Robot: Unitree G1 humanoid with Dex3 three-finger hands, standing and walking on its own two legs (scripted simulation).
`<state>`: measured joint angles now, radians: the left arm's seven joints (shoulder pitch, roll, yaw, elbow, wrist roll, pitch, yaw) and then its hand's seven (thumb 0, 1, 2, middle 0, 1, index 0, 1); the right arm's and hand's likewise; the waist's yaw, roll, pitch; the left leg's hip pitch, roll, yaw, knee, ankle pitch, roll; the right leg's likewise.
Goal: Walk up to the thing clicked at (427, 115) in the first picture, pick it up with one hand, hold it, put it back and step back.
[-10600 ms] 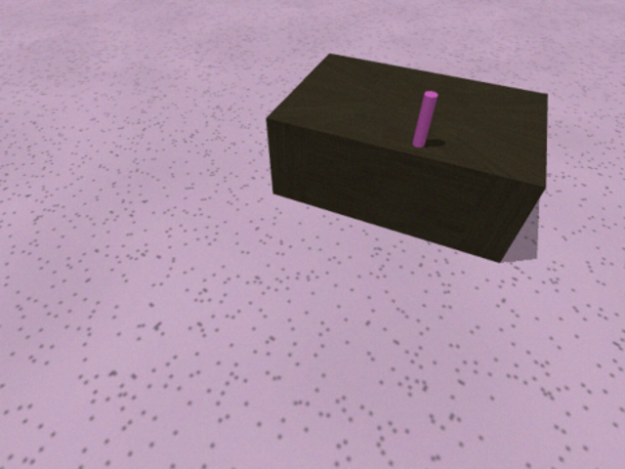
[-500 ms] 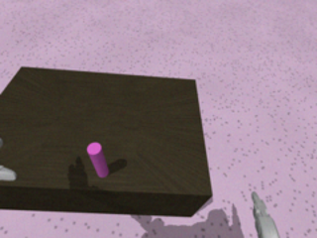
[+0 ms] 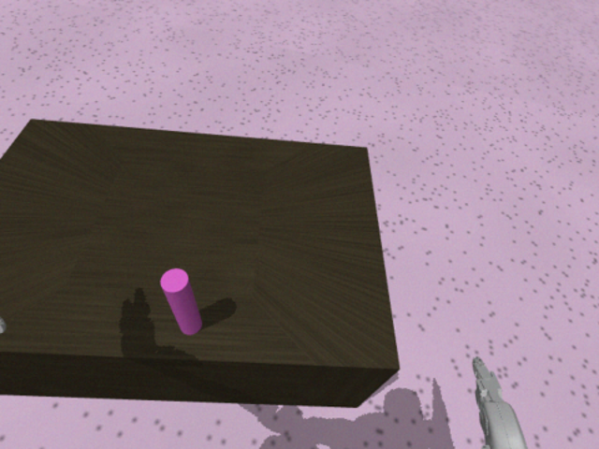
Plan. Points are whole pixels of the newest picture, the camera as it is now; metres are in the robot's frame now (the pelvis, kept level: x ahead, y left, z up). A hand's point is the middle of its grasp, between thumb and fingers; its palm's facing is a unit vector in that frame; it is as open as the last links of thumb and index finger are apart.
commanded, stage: approach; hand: left
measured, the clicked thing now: (183, 304) +0.42 +0.20 -0.21
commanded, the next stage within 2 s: close in in 0.50 s
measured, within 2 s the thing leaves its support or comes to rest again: neither
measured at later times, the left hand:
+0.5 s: hand (116, 316) +0.37 +0.30 -0.16, palm faces +0.11 -0.99 +0.06, open 17.5 cm
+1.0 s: hand (174, 332) +0.37 +0.22 -0.25, palm faces +0.07 -1.00 +0.04, open 17.6 cm
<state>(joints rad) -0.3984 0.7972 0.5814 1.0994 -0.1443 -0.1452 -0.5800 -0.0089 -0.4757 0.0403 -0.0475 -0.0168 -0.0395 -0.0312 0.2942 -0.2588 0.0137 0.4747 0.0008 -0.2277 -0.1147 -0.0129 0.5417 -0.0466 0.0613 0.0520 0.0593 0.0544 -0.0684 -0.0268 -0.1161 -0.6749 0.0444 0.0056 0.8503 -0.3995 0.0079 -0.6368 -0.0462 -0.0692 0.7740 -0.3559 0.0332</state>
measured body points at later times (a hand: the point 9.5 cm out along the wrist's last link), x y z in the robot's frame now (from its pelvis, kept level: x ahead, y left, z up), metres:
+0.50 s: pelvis -0.04 +0.00 -0.11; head +0.12 +0.09 +0.30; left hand +0.36 +0.35 -0.16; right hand +0.13 -0.28 -0.06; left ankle +0.01 +0.11 -0.70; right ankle +0.01 -0.15 -0.70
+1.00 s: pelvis -0.07 +0.00 -0.18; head +0.11 +0.09 +0.22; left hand +0.36 +0.27 -0.25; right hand +0.10 -0.26 -0.04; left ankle +0.01 +0.11 -0.70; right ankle +0.01 -0.15 -0.70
